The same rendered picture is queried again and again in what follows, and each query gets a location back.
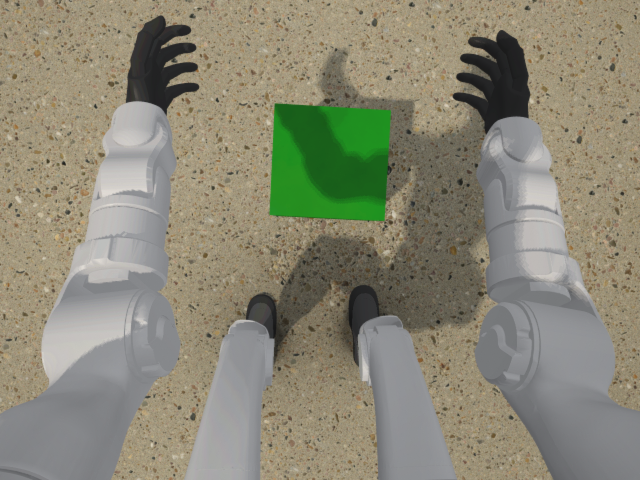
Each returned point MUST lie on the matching robot right hand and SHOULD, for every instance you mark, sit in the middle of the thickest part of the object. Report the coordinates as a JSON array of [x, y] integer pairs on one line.
[[508, 93]]

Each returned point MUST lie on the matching robot right upper arm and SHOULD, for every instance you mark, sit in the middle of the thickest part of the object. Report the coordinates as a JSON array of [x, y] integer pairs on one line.
[[554, 366]]

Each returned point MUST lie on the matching left robot forearm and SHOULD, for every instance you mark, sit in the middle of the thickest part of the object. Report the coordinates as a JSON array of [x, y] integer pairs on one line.
[[129, 213]]

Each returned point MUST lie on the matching robot left upper arm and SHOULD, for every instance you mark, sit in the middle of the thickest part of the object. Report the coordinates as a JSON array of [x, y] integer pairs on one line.
[[102, 354]]

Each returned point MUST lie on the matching robot left hand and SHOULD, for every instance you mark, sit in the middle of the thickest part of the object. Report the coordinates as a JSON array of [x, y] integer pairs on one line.
[[147, 76]]

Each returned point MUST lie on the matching robot left shin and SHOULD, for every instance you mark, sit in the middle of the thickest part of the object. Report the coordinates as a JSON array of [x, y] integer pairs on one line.
[[244, 325]]

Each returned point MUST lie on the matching robot left thigh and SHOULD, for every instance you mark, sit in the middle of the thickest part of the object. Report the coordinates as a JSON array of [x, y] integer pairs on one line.
[[228, 441]]

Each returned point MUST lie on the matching carton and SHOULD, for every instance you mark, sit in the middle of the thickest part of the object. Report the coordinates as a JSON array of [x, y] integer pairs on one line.
[[329, 162]]

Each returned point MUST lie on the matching right robot forearm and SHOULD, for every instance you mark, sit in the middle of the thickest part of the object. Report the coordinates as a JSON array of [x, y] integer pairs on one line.
[[525, 232]]

